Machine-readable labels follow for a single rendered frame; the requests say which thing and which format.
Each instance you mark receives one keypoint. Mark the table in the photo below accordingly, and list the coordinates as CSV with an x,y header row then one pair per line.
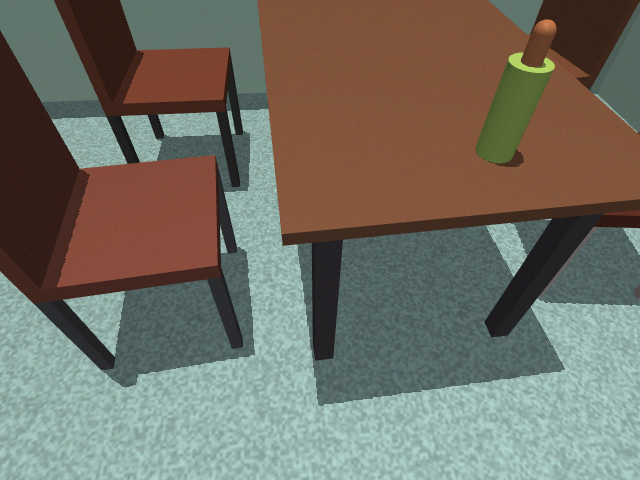
x,y
376,108

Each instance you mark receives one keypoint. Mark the bottle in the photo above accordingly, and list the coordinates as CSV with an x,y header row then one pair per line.
x,y
521,86

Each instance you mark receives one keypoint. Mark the chair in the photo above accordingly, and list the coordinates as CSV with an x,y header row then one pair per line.
x,y
67,232
587,31
625,219
130,82

